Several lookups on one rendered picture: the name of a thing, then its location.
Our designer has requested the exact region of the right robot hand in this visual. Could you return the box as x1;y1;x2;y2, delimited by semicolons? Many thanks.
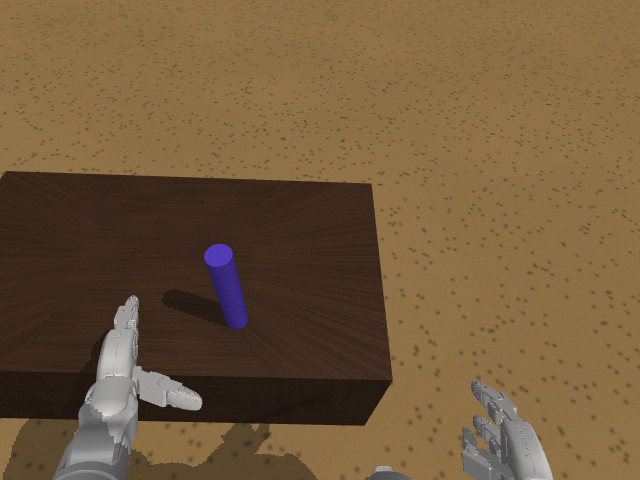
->
462;381;553;480

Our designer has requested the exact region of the can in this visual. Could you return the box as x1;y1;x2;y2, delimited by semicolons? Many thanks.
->
204;244;248;329

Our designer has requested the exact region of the left robot hand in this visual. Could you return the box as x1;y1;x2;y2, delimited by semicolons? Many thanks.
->
96;295;202;410

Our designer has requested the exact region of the left robot arm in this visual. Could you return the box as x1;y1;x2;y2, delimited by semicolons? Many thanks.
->
52;376;138;480

